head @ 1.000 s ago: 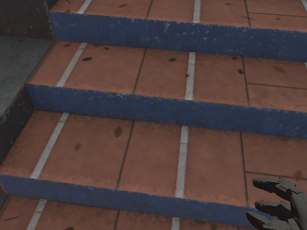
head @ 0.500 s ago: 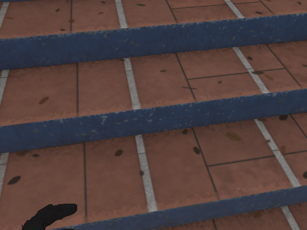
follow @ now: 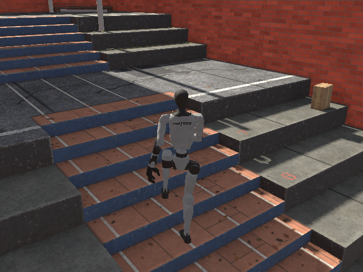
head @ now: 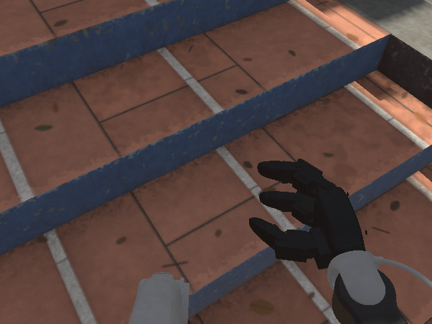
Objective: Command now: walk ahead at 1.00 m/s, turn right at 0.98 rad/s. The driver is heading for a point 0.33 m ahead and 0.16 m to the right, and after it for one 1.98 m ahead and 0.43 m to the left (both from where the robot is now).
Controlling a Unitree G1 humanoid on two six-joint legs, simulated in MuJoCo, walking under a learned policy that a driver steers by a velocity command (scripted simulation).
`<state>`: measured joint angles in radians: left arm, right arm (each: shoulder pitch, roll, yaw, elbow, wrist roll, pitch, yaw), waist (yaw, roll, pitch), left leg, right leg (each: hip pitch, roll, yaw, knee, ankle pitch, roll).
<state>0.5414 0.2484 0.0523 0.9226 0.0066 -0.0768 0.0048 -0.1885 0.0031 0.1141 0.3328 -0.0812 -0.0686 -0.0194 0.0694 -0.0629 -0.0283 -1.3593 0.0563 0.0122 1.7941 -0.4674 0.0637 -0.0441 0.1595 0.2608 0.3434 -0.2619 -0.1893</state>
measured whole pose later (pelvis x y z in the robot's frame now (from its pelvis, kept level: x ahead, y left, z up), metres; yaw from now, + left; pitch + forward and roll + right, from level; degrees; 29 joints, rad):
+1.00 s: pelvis +0.84 -0.03 +0.27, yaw +3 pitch +5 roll -4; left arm -0.12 0.24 0.03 0.52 0.01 -0.14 -0.01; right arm 0.59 -0.28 -0.03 1.00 -0.03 0.01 0.11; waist -0.05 0.02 -0.08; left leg -0.41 -0.20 -0.17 0.86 -0.46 0.08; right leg -1.13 0.06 0.13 1.92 -0.37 -0.07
